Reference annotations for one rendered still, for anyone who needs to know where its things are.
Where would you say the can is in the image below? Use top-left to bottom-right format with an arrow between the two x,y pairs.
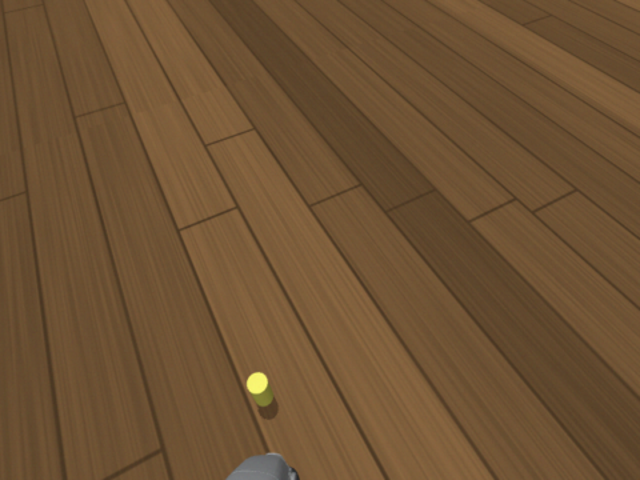
247,372 -> 273,406

